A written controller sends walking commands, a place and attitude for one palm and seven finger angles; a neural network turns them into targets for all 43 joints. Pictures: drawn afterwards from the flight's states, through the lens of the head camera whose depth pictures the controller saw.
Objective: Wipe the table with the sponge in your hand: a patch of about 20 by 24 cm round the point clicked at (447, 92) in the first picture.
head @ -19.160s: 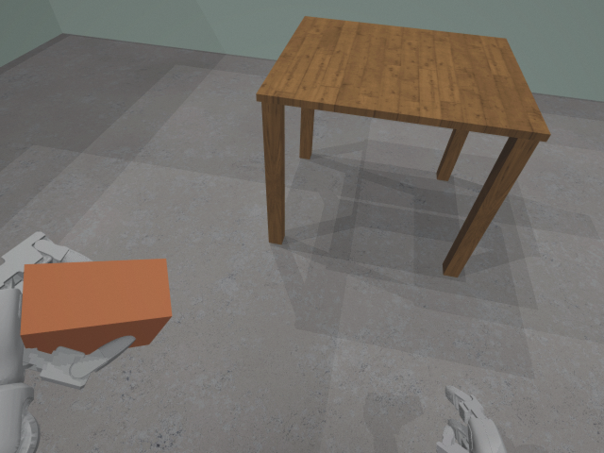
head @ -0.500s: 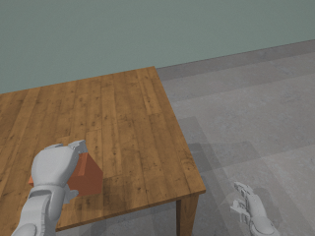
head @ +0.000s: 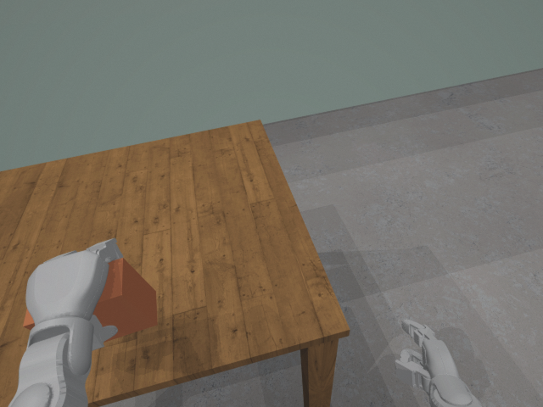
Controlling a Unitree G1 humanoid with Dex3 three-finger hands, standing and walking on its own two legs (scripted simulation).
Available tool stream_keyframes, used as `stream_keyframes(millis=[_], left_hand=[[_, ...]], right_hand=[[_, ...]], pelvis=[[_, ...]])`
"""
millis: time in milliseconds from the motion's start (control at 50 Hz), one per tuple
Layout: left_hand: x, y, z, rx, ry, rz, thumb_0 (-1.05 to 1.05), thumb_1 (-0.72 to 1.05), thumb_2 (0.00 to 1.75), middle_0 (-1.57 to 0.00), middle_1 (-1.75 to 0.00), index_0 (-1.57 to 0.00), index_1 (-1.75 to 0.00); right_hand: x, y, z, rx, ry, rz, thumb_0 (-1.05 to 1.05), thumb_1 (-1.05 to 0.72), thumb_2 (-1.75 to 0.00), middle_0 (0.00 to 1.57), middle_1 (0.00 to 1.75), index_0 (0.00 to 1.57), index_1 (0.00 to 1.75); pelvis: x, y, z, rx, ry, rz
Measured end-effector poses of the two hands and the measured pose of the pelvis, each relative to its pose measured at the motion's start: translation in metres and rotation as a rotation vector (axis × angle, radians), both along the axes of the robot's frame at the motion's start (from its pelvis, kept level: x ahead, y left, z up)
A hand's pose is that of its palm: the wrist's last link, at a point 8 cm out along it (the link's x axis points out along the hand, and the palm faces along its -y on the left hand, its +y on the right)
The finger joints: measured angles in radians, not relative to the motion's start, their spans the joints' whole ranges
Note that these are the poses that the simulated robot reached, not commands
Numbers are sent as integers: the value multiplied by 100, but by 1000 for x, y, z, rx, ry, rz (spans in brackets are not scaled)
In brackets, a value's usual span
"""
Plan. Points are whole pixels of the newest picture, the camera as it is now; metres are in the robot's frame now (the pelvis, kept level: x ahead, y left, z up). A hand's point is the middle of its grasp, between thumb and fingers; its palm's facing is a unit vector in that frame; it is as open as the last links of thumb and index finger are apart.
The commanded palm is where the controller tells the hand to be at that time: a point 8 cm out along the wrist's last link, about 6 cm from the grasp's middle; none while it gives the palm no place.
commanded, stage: move the sponge above the wiping area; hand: left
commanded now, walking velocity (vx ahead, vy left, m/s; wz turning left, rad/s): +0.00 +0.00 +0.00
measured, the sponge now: (105, 311) +0.21 +0.30 +0.05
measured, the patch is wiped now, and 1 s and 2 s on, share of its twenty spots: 0.00 0.00 0.05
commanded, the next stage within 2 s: lower the sponge onto the table in 0.06 s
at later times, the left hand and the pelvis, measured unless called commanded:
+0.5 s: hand (101, 308) +0.20 +0.29 +0.07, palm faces +0.02 -0.11 -0.99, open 9.8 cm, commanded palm +0.17 +0.27 +0.13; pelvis +0.00 +0.00 +0.00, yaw +1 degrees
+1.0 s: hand (114, 332) +0.19 +0.27 +0.04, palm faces -0.08 -0.14 -0.99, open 9.8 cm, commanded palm +0.17 +0.27 +0.11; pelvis +0.00 +0.01 +0.00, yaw +1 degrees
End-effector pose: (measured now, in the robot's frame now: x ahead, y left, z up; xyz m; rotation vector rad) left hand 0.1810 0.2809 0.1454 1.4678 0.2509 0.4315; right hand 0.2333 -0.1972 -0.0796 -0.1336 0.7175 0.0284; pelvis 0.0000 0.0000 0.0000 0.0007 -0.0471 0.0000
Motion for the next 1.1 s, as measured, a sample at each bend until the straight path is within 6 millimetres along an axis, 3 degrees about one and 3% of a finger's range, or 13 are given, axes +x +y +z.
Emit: stream_keyframes(millis=[80, 180, 280, 420, 520, 600, 680, 780, 880, 1000, 1100], left_hand=[[-10, 7, -15, -73, 107, 86, 0, -47, 104, -76, -135, -76, -135], [-21, -13, -41, -122, 238, -14, 0, -47, 104, -76, -135, -76, -135], [-16, -25, -30, -34, 144, -143, 0, -47, 104, -76, -135, -76, -135], [1, 0, -9, -13, 30, -5, 0, -47, 104, -76, -135, -76, -135], [0, 0, -25, -79, 142, 40, 0, -47, 104, -76, -135, -76, -135], [-4, -14, -38, -98, 208, -40, 0, -47, 104, -76, -135, -76, -135], [-7, -20, -39, -63, 181, -109, 0, -47, 104, -76, -135, -76, -135], [-7, -6, -32, -22, 107, -60, 0, -47, 104, -76, -135, -76, -135], [-7, 9, -38, -56, 134, 37, 0, -47, 104, -76, -135, -76, -135], [-11, -9, -53, -97, 203, -45, 0, -47, 104, -76, -135, -76, -135], [-10, -16, -53, -52, 170, -107, 0, -47, 104, -76, -135, -76, -135]], right_hand=[[3, -4, 1, 8, -10, -2, 1, -90, -90, 20, 30, 20, 30], [6, -9, 3, -50, -25, 23, 1, -90, -90, 20, 30, 20, 30], [5, -7, 2, -83, -15, 34, 1, -90, -90, 20, 30, 20, 30], [1, -3, -2, -20, 4, -1, 1, -90, -90, 20, 30, 20, 30], [2, -3, -2, -9, -3, 2, 1, -90, -90, 20, 30, 20, 30], [4, -4, -1, -33, -9, 15, 1, -90, -90, 20, 30, 20, 30], [4, -5, 0, -55, -1, 22, 1, -90, -90, 20, 30, 20, 30], [2, -6, -2, -50, 15, 8, 1, -90, -90, 20, 30, 20, 30], [1, -6, -4, -39, 22, -2, 1, -90, -90, 20, 30, 20, 30], [1, -6, -2, -46, 2, 3, 1, -90, -90, 20, 30, 20, 30], [-2, -4, -3, -53, 9, 7, 1, -90, -90, 20, 30, 20, 30]], pelvis=[[1, 1, 0, 4, 1, 8], [-1, 2, 0, 1, 3, 21], [-1, 0, -1, -6, 3, 9], [0, -1, 0, -2, 2, 10], [1, 2, 0, 3, 8, 18], [2, 3, 0, 1, 13, 18], [3, 3, -1, -2, 16, 9], [4, 2, -1, -5, 17, 6], [3, 2, -1, -4, 17, 16], [3, 5, -1, -4, 23, 19], [1, 5, -2, -6, 26, 8]])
